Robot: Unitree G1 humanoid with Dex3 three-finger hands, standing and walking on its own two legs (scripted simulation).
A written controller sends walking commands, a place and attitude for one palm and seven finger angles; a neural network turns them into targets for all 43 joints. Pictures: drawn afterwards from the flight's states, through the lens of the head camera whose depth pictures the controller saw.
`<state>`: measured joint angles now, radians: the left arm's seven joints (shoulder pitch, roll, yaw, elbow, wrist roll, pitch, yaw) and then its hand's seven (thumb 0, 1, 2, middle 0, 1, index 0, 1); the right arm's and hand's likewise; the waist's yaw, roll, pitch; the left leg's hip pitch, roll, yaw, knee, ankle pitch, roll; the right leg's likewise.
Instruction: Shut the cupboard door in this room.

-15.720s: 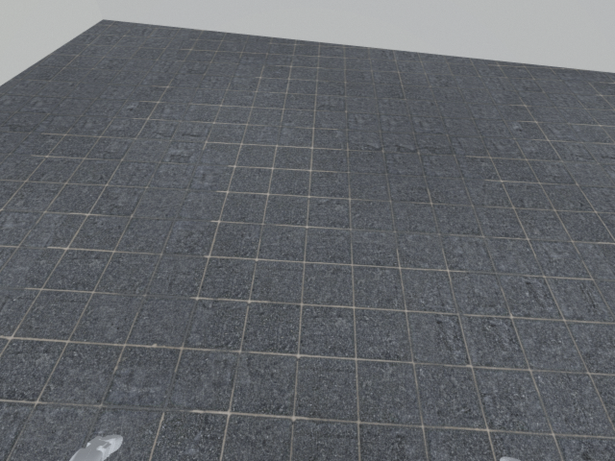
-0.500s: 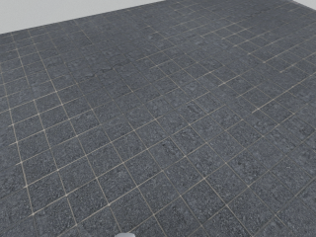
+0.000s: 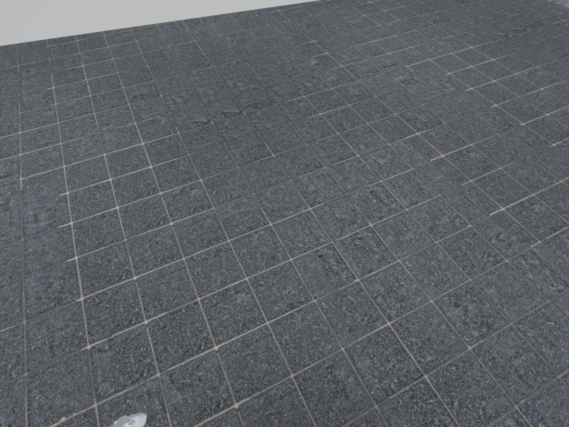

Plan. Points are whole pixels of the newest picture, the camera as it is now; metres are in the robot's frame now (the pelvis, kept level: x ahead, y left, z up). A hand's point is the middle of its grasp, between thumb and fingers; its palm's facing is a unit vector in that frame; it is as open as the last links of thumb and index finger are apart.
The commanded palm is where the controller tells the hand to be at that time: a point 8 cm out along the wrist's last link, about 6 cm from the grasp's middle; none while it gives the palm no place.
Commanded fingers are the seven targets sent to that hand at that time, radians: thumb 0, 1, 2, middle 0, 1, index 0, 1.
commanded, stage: turn or walk to find it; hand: left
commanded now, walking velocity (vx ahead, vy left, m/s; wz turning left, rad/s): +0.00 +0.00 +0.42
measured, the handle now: out of the picture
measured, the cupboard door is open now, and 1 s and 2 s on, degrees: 92 92 92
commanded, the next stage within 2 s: stand and wait in 1.24 s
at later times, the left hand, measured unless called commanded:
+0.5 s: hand out of the picture -0.04 +0.15 -0.15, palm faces +0.28 -0.92 -0.28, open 7.3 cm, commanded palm none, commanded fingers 0.00 0.90 0.90 -0.20 -0.30 -0.20 -0.30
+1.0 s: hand out of the picture -0.06 +0.20 -0.16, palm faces +0.44 -0.86 -0.26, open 7.4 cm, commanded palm none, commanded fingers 0.00 0.90 0.90 -0.20 -0.30 -0.20 -0.30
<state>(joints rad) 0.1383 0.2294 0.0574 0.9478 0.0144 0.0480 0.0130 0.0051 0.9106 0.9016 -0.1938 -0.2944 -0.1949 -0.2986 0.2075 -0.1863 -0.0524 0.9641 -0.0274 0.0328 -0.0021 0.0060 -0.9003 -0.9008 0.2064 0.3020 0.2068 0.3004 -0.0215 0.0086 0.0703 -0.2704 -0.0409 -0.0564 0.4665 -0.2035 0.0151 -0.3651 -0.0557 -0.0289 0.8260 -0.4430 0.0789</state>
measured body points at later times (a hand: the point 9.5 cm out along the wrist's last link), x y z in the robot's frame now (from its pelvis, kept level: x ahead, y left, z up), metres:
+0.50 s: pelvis -0.02 -0.05 +0.00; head +0.02 -0.07 +0.45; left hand -0.05 +0.20 -0.13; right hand +0.09 -0.29 -0.16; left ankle -0.10 +0.11 -0.67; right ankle -0.01 -0.12 -0.74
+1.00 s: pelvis -0.05 -0.03 +0.00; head -0.02 -0.01 +0.45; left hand -0.09 +0.24 -0.14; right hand +0.12 -0.22 -0.14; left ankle -0.09 +0.08 -0.74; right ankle -0.01 -0.17 -0.69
